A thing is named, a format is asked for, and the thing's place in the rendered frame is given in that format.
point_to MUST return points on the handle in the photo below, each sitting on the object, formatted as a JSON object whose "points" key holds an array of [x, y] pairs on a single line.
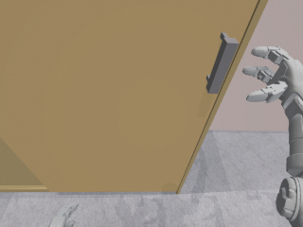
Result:
{"points": [[221, 65]]}

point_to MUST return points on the robot right hand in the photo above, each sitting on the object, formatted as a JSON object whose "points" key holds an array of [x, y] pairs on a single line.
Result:
{"points": [[289, 74]]}

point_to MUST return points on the right robot forearm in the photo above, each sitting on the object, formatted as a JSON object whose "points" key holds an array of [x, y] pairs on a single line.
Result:
{"points": [[293, 108]]}

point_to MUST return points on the right robot upper arm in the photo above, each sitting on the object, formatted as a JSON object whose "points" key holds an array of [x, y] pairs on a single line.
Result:
{"points": [[289, 200]]}

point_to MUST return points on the wardrobe door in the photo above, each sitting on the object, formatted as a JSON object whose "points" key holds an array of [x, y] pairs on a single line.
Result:
{"points": [[13, 171], [110, 95]]}

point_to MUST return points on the robot left hand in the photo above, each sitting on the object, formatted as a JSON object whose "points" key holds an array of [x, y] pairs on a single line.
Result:
{"points": [[63, 216]]}

